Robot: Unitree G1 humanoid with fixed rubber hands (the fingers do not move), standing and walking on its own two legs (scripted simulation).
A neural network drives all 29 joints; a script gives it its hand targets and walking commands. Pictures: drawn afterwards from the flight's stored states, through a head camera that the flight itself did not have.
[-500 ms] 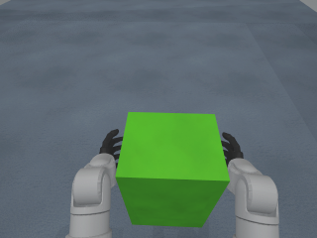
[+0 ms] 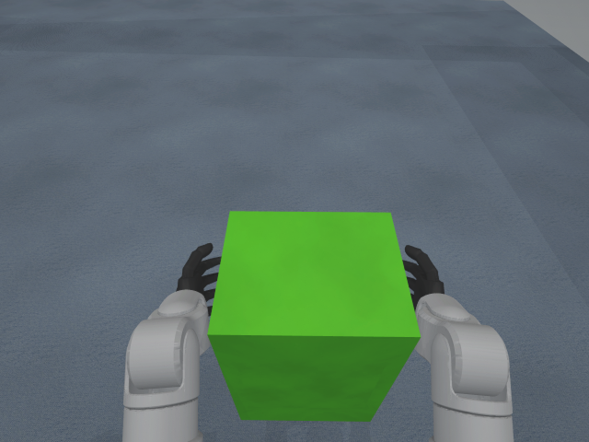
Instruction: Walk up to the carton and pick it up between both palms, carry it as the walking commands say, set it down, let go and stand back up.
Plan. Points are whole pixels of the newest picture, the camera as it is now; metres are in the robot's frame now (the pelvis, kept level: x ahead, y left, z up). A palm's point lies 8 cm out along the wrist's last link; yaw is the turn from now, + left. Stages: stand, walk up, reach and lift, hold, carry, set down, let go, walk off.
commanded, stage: carry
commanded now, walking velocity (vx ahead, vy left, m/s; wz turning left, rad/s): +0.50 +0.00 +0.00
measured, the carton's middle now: (307, 327) +0.28 +0.00 +0.02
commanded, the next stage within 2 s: none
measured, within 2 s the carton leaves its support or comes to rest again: neither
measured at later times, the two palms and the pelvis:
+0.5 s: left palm (237, 148) +0.60 +0.13 +0.09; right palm (390, 149) +0.61 -0.15 +0.09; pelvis +0.33 -0.03 +0.01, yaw +3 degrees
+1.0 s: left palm (237, 74) +0.92 +0.17 +0.09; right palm (351, 74) +0.92 -0.11 +0.09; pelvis +0.65 +0.03 +0.01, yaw +0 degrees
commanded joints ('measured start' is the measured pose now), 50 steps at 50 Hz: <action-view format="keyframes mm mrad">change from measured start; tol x16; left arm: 1 -453 -928 -730 -47 -380 22 -268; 50 -437 -977 -744 -44 -412 6 -273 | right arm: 1 -381 945 678 5 398 1 271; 50 -391 996 680 -20 407 -8 266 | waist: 1 -12 362 -340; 4 -8 117 -316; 19 -5 201 -142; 21 27 121 -257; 23 37 -343 -326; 27 27 25 -292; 43 34 -104 -97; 48 -16 373 -308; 50 -12 158 -310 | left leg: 1 783 388 -731 -303 74 170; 7 554 275 -299 -331 176 70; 17 522 205 -91 -329 305 38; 21 354 118 2 137 404 -32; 23 -86 -74 -81 616 -286 -70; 25 -165 43 -226 739 -291 -26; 41 -53 29 -47 -7 28 -75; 45 319 -44 39 -113 -11 -35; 47 745 323 -618 -280 -113 114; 50 701 334 -527 -258 245 137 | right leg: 1 -663 109 100 686 47 -13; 13 -599 22 -19 71 325 -10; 20 -239 108 -122 -170 388 -44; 21 -40 75 -77 -148 363 -60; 23 191 -298 612 -385 223 -225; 33 69 -191 148 -441 568 -173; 42 82 -153 25 -392 616 -140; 45 -8 -102 -69 -82 788 -75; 48 -666 105 84 636 32 -10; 50 -671 12 168 676 89 -40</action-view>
